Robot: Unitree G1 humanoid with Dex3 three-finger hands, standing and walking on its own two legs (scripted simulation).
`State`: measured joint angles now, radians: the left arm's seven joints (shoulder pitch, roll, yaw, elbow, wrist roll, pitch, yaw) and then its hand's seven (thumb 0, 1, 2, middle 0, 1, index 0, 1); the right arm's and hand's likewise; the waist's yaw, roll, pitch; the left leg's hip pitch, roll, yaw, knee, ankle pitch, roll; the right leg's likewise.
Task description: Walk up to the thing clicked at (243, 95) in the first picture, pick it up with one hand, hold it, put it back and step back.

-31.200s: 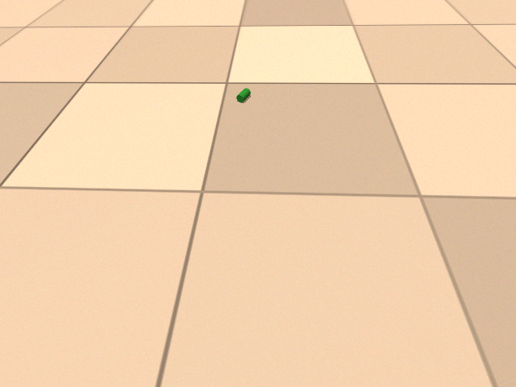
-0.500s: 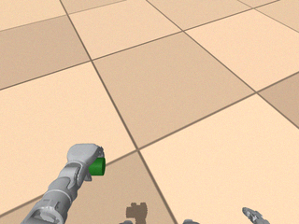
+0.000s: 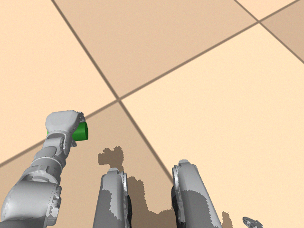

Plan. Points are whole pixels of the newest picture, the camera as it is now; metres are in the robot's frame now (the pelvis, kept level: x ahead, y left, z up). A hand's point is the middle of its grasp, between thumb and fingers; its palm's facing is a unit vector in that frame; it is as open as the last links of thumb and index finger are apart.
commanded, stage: crouch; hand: left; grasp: from above
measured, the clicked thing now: (69, 132) +0.41 +0.25 -0.16
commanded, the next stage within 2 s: lower in 1.04 s
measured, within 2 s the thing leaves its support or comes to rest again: neither
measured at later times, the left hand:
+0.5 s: hand (81, 138) +0.42 +0.25 -0.29, palm faces -0.46 -0.03 -0.89, open 8.6 cm
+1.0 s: hand (85, 141) +0.43 +0.25 -0.36, palm faces -0.46 -0.04 -0.89, open 8.6 cm
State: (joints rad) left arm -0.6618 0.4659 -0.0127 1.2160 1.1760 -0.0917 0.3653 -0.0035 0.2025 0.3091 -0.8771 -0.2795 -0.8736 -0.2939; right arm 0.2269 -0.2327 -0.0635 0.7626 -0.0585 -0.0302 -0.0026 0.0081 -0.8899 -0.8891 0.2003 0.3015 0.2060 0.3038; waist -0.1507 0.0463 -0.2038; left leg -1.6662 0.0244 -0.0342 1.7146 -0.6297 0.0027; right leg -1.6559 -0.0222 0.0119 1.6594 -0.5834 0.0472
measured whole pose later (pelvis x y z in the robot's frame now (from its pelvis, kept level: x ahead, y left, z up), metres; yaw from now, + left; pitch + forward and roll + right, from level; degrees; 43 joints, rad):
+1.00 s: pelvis -0.02 -0.01 -0.18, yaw -2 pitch +35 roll -6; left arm -0.89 0.66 0.11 1.44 1.30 -0.22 0.44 0.00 0.20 0.29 -0.89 -0.27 -0.89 -0.28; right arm 0.16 -0.26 -0.01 0.78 -0.14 -0.09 0.13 0.00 -0.91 -0.90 0.20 0.30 0.21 0.30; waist -0.22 0.00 -0.09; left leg -2.24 0.00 -0.11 2.32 -0.70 -0.02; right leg -2.20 -0.01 -0.02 2.24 -0.65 0.05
